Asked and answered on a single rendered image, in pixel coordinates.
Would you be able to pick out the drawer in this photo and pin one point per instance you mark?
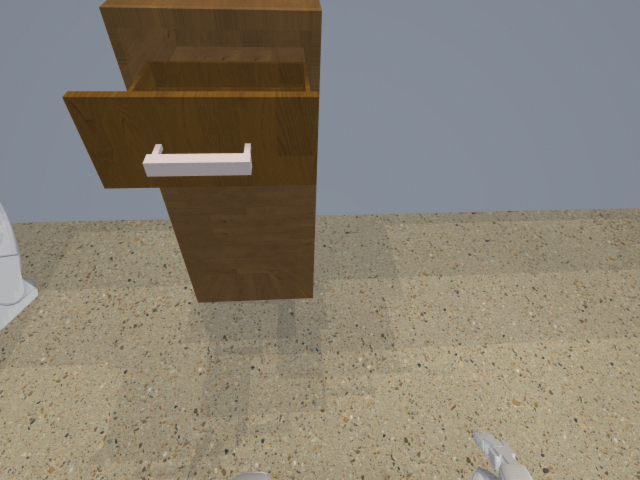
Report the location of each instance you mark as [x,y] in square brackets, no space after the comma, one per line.
[197,107]

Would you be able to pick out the robot right hand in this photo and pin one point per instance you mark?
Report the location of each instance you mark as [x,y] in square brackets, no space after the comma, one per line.
[501,457]

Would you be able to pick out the handle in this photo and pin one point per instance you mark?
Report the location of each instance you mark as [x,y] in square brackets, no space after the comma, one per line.
[207,164]

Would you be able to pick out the robot left hand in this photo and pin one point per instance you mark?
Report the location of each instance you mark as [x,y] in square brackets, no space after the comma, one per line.
[15,292]

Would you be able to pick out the cabinet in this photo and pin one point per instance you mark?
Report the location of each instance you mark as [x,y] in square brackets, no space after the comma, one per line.
[239,243]

